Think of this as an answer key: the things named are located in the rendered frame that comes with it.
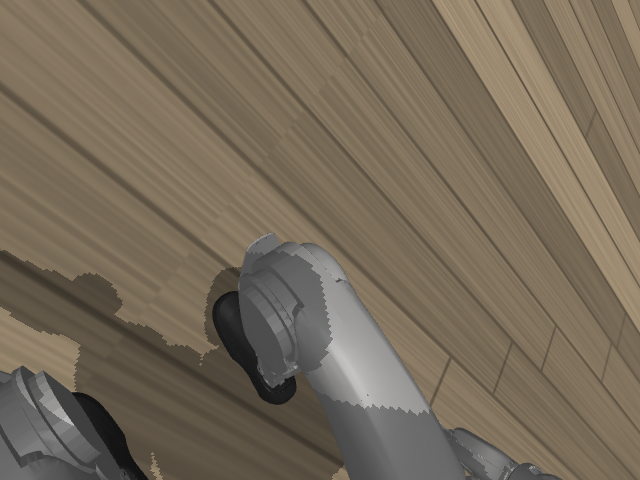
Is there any right robot foot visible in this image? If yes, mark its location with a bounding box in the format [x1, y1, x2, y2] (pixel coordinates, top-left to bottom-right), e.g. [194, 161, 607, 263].
[212, 291, 296, 405]

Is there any right robot arm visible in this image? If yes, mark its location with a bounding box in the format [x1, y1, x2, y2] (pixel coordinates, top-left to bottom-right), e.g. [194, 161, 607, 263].
[507, 463, 563, 480]

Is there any right robot hand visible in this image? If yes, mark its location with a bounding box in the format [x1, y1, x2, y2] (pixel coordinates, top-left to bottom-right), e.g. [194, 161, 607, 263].
[439, 422, 520, 480]

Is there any left robot foot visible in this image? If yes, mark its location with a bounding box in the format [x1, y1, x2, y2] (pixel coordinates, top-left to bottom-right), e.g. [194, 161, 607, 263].
[71, 392, 149, 480]

